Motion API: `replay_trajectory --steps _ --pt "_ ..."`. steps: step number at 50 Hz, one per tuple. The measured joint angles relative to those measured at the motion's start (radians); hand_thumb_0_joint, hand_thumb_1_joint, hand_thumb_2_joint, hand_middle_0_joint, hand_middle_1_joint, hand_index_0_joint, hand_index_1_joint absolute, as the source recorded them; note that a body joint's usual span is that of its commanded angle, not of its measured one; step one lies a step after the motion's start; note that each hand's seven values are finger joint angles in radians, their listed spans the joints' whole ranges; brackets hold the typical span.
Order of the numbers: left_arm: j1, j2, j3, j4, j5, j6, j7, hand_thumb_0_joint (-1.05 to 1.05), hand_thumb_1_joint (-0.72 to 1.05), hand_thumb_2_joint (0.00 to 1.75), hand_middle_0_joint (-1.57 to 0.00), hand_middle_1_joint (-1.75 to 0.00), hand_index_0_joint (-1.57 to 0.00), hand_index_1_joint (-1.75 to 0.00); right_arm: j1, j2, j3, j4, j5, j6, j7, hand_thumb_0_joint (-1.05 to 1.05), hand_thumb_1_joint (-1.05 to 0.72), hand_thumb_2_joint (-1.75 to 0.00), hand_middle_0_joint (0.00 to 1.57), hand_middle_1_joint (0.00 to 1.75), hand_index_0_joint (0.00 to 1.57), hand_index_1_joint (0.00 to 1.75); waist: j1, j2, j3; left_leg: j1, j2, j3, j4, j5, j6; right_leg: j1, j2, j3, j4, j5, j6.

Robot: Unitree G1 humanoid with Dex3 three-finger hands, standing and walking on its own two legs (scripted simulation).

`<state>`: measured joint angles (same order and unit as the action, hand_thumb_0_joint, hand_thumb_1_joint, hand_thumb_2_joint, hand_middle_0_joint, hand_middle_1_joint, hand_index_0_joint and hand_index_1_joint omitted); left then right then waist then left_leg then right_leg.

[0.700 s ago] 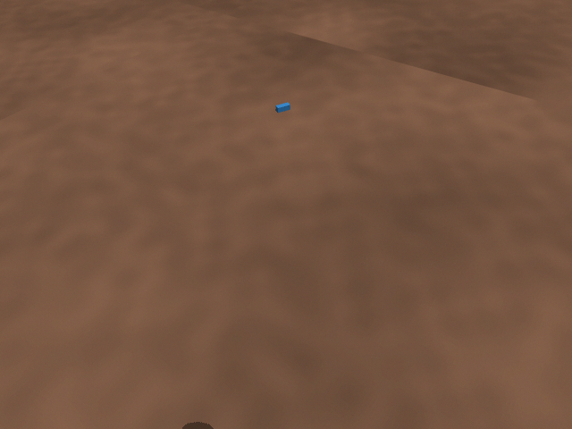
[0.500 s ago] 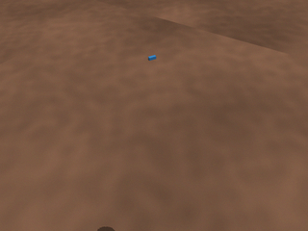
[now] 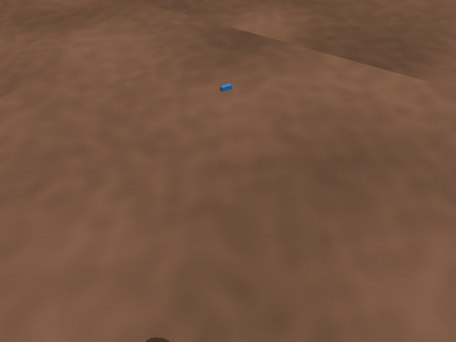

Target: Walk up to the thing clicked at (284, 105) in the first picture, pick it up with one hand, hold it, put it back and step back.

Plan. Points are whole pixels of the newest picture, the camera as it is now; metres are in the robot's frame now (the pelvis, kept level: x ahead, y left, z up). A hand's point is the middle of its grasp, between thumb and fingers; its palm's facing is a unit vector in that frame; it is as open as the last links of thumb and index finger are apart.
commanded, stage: stand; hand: left
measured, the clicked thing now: (226, 87) +2.02 +0.14 -0.77
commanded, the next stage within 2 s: walk up in 0.42 s
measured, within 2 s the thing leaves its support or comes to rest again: neither
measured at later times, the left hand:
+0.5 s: hand out of the picture +0.08 +0.26 -0.15, palm faces +0.02 -0.95 -0.31, open 7.4 cm
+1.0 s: hand (91, 296) +0.24 +0.35 -0.15, palm faces +0.12 -0.95 -0.29, open 7.4 cm
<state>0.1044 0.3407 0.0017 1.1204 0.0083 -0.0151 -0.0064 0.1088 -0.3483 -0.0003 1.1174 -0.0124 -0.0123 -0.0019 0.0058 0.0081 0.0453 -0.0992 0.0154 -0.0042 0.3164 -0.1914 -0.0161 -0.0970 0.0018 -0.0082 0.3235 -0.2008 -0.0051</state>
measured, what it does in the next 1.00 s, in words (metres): walks ahead: left foot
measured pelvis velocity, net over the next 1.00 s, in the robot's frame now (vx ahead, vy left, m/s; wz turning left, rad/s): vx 0.19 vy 0.05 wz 0.18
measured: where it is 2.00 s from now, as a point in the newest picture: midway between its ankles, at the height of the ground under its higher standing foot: (246, 220)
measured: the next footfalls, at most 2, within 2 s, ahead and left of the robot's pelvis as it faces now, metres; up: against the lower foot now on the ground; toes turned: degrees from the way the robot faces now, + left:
left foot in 0.72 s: +0.15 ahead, +0.18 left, +0.00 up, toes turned +13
right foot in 1.18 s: +0.53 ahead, -0.09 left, +0.00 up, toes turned +8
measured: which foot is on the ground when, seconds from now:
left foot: down 0.00-0.50, up 0.52-0.70, down 0.72-1.00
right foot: down 0.00-0.72, up 0.74-1.00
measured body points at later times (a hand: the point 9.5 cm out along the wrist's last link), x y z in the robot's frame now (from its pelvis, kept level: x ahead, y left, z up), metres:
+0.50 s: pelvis +0.00 +0.00 +0.00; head +0.01 +0.00 +0.45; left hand +0.08 +0.31 -0.13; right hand +0.08 -0.30 -0.13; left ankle -0.01 +0.13 -0.74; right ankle -0.02 -0.11 -0.74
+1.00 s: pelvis +0.19 +0.05 -0.01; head +0.18 +0.08 +0.44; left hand +0.23 +0.40 -0.13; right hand +0.26 -0.28 -0.10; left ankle +0.11 +0.17 -0.75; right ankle +0.33 -0.09 -0.69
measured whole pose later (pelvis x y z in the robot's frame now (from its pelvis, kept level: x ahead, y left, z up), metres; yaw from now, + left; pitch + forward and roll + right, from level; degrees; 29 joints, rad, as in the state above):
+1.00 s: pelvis +0.19 +0.05 -0.01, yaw +10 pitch -2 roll +2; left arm 0.16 0.47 0.09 0.96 0.03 0.01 -0.15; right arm 0.39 -0.41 -0.06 0.95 -0.01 -0.12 0.04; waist -0.01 -0.10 0.02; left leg -0.05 -0.01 0.05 0.38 -0.30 0.01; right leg -0.59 -0.14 0.02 0.89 -0.19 0.02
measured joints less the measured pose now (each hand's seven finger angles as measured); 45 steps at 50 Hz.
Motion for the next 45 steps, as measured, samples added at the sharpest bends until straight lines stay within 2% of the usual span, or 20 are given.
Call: replay_trajectory --steps 21,25,26,28,30,32,34,35,36,37,38,40,41,45 --pt "0.011 0.002 -0.002 -0.001 0.001 0.000 0.001 0.01 0.90 0.90 -0.20 -0.30 -0.20 -0.30 0.004 -0.001 0.000 0.004 0.000 0.001 0.001 0.00 -0.90 -0.90 0.21 0.30 0.20 0.30 -0.001 -0.002 -0.001 0.003 -0.001 0.002 -0.006 0.003 0.002 0.004 -0.001 0.002 -0.009 0.005 0.002" --pt "0.027 0.020 0.056 -0.066 0.035 -0.005 -0.061 0.01 0.90 0.90 -0.20 -0.30 -0.21 -0.30 0.082 -0.013 -0.042 -0.049 -0.016 -0.019 0.038 0.00 -0.90 -0.90 0.21 0.30 0.20 0.30 0.006 -0.005 -0.038 -0.081 -0.003 -0.026 0.146 -0.161 0.035 -0.057 -0.003 -0.032 0.127 -0.190 -0.026" --pt "0.033 0.027 0.067 -0.086 0.039 -0.012 -0.071 0.01 0.90 0.90 -0.20 -0.30 -0.21 -0.30 0.101 -0.023 -0.050 -0.059 -0.020 -0.020 0.043 0.00 -0.90 -0.90 0.21 0.30 0.20 0.30 0.008 -0.002 -0.046 -0.107 0.002 -0.028 0.192 -0.176 0.034 -0.062 -0.003 -0.046 0.140 -0.191 -0.032" --pt "0.042 0.043 0.084 -0.121 0.045 -0.026 -0.081 0.01 0.90 0.90 -0.20 -0.30 -0.21 -0.30 0.129 -0.037 -0.062 -0.067 -0.027 -0.017 0.047 0.00 -0.90 -0.90 0.21 0.30 0.21 0.30 0.020 -0.013 -0.053 -0.180 0.010 0.010 0.328 -0.220 0.031 -0.054 -0.017 -0.073 0.134 -0.122 -0.035" --pt "0.055 0.057 0.096 -0.144 0.048 -0.031 -0.086 0.01 0.90 0.90 -0.20 -0.30 -0.21 -0.30 0.145 -0.054 -0.071 -0.070 -0.028 -0.015 0.058 0.00 -0.90 -0.90 0.21 0.30 0.20 0.30 0.036 -0.019 -0.051 -0.242 0.021 0.034 0.425 -0.247 0.029 -0.022 -0.028 -0.094 0.118 -0.119 -0.034" --pt "0.075 0.077 0.103 -0.154 0.052 -0.029 -0.091 0.01 0.90 0.90 -0.20 -0.30 -0.21 -0.30 0.152 -0.070 -0.080 -0.082 -0.026 -0.019 0.070 0.01 -0.90 -0.90 0.21 0.30 0.20 0.30 0.050 -0.027 -0.047 -0.278 0.037 0.043 0.430 -0.260 0.033 0.018 -0.036 -0.108 0.097 -0.140 -0.030" --pt "0.092 0.106 0.108 -0.151 0.054 -0.017 -0.097 0.01 0.90 0.90 -0.20 -0.30 -0.21 -0.30 0.159 -0.080 -0.089 -0.105 -0.023 -0.032 0.079 0.01 -0.90 -0.90 0.21 0.30 0.20 0.30 0.052 -0.043 -0.044 -0.285 0.053 0.055 0.371 -0.222 0.033 0.054 -0.050 -0.122 0.097 -0.168 -0.021" --pt "0.099 0.122 0.111 -0.147 0.053 -0.009 -0.100 0.01 0.90 0.90 -0.20 -0.30 -0.21 -0.30 0.165 -0.086 -0.095 -0.120 -0.021 -0.042 0.080 0.01 -0.90 -0.90 0.21 0.30 0.20 0.30 0.050 -0.054 -0.043 -0.271 0.055 0.063 0.320 -0.178 0.030 0.062 -0.062 -0.128 0.126 -0.199 -0.022" --pt "0.108 0.136 0.114 -0.144 0.053 0.000 -0.101 0.01 0.90 0.90 -0.20 -0.30 -0.21 -0.30 0.170 -0.095 -0.103 -0.136 -0.021 -0.058 0.078 0.00 -0.90 -0.90 0.21 0.30 0.20 0.30 0.048 -0.067 -0.039 -0.254 0.047 0.074 0.289 -0.101 0.026 0.049 -0.081 -0.125 0.198 -0.250 -0.039" --pt "0.114 0.145 0.118 -0.139 0.053 0.010 -0.098 0.01 0.90 0.90 -0.20 -0.30 -0.21 -0.30 0.170 -0.105 -0.112 -0.153 -0.025 -0.073 0.069 0.00 -0.90 -0.90 0.21 0.30 0.21 0.30 0.042 -0.080 -0.033 -0.250 0.034 0.088 0.307 -0.045 0.026 0.006 -0.095 -0.096 0.332 -0.306 -0.050" --pt "0.117 0.149 0.119 -0.128 0.050 0.022 -0.094 0.01 0.90 0.90 -0.20 -0.30 -0.20 -0.30 0.169 -0.110 -0.119 -0.167 -0.026 -0.083 0.059 0.00 -0.90 -0.90 0.21 0.30 0.21 0.30 0.029 -0.089 -0.031 -0.249 0.021 0.096 0.337 -0.062 0.029 -0.054 -0.088 -0.054 0.482 -0.330 -0.051" --pt "0.110 0.152 0.107 -0.114 0.044 0.036 -0.095 0.01 0.90 0.90 -0.20 -0.30 -0.20 -0.30 0.180 -0.105 -0.118 -0.180 -0.012 -0.087 0.044 0.00 -0.90 -0.90 0.21 0.30 0.20 0.30 0.008 -0.105 -0.032 -0.212 -0.002 0.102 0.322 -0.093 0.042 -0.170 -0.064 0.000 0.697 -0.280 -0.045" --pt "0.104 0.152 0.102 -0.113 0.037 0.034 -0.099 0.01 0.90 0.90 -0.20 -0.30 -0.20 -0.30 0.189 -0.102 -0.112 -0.182 -0.008 -0.087 0.041 0.00 -0.90 -0.90 0.21 0.30 0.20 0.30 0.005 -0.111 -0.031 -0.184 -0.009 0.103 0.295 -0.097 0.048 -0.221 -0.062 0.006 0.747 -0.241 -0.038" --pt "0.077 0.146 0.091 -0.134 0.028 0.018 -0.122 0.01 0.91 0.90 -0.20 -0.30 -0.20 -0.30 0.235 -0.083 -0.082 -0.180 0.000 -0.094 0.038 0.00 -0.90 -0.90 0.21 0.30 0.20 0.30 -0.003 -0.127 -0.028 -0.073 -0.032 0.091 0.172 -0.086 0.048 -0.383 -0.100 0.013 0.724 -0.115 -0.001"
